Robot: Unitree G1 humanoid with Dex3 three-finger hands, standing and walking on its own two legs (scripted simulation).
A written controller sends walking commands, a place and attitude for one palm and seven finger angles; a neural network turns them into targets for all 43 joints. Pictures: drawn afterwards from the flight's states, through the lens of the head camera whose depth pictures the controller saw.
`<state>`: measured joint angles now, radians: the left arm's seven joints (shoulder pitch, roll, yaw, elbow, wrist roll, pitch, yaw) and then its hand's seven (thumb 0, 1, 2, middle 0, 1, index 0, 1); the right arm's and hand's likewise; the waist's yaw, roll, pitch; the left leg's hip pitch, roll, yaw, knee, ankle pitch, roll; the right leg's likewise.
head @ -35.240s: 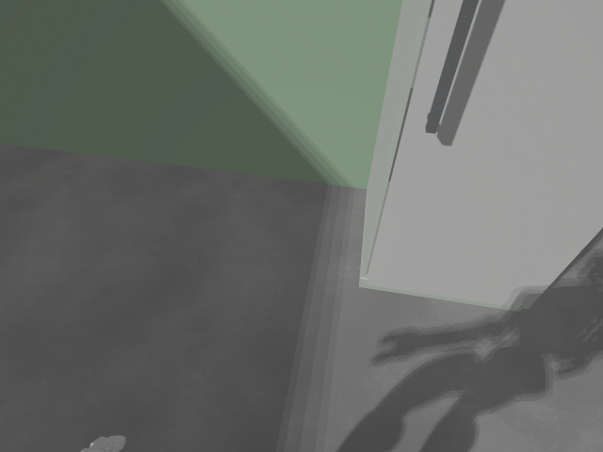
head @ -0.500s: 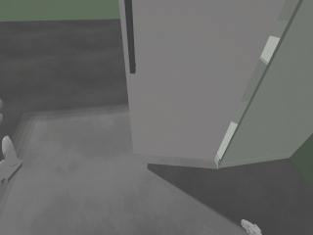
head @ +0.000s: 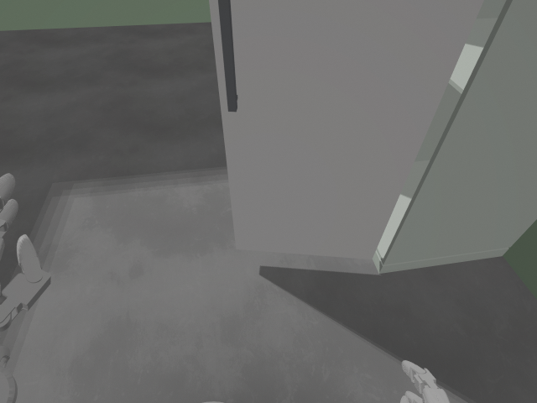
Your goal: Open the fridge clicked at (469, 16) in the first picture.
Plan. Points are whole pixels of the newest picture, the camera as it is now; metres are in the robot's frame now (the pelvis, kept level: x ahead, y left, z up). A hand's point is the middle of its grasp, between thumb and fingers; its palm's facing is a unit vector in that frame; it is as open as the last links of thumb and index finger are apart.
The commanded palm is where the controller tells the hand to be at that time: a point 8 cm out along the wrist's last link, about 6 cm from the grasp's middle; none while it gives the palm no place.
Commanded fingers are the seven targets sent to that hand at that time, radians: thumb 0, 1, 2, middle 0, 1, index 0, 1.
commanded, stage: let the arm hang, fingers relaxed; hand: left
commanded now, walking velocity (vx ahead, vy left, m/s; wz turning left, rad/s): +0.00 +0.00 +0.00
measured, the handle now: (226, 0) +0.80 +0.16 +0.28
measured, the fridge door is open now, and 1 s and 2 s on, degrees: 76 76 76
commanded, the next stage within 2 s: look to check the result in 1.16 s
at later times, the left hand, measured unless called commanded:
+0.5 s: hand out of the picture +0.02 +0.20 -0.18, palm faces -0.01 -0.98 -0.21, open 7.1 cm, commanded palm none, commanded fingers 0.00 0.90 0.90 -0.20 -0.30 -0.20 -0.30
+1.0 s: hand out of the picture +0.11 +0.24 -0.15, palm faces -0.04 -0.95 -0.30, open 7.4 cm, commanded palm none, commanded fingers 0.00 0.90 0.90 -0.20 -0.30 -0.20 -0.30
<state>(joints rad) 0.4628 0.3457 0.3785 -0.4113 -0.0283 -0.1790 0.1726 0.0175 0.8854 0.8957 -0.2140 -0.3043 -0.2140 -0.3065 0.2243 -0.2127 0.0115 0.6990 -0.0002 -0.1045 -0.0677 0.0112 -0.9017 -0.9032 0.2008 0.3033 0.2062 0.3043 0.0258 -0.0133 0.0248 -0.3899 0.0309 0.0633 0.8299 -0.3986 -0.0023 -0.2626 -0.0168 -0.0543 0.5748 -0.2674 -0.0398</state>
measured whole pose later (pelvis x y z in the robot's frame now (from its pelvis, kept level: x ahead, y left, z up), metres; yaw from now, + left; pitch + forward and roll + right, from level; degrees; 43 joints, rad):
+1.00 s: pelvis +0.03 +0.02 +0.01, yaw +1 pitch -1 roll +0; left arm 0.11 0.27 -0.01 1.08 0.02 0.00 0.02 0.01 0.90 0.90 -0.20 -0.30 -0.20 -0.30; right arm 0.10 -0.25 -0.02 1.10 -0.01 0.01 0.00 0.00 -0.91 -0.90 0.20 0.30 0.20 0.30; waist -0.01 0.00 0.05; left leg -0.21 0.02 0.06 0.41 -0.19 0.01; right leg -0.14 -0.03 0.07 0.41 -0.25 0.04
